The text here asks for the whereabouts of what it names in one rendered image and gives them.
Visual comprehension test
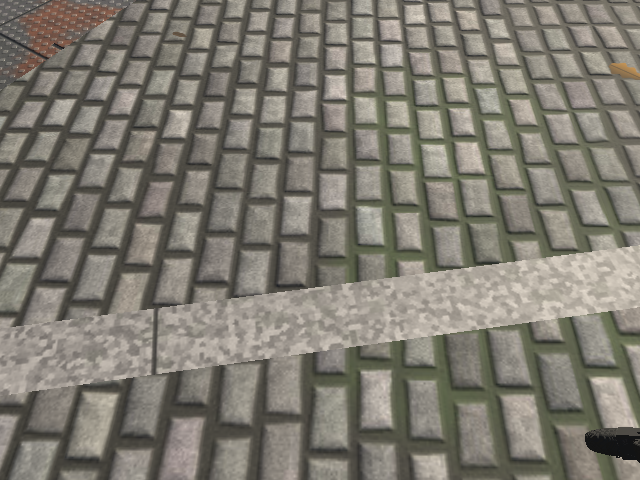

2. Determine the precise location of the robot right hand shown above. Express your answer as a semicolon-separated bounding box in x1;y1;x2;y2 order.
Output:
585;427;640;463

